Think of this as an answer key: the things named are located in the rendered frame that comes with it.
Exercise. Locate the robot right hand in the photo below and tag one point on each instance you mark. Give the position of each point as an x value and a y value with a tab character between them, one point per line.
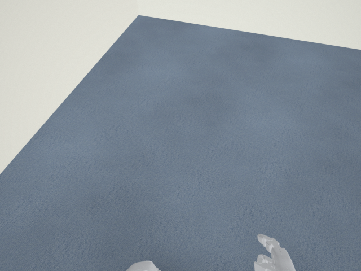
280	261

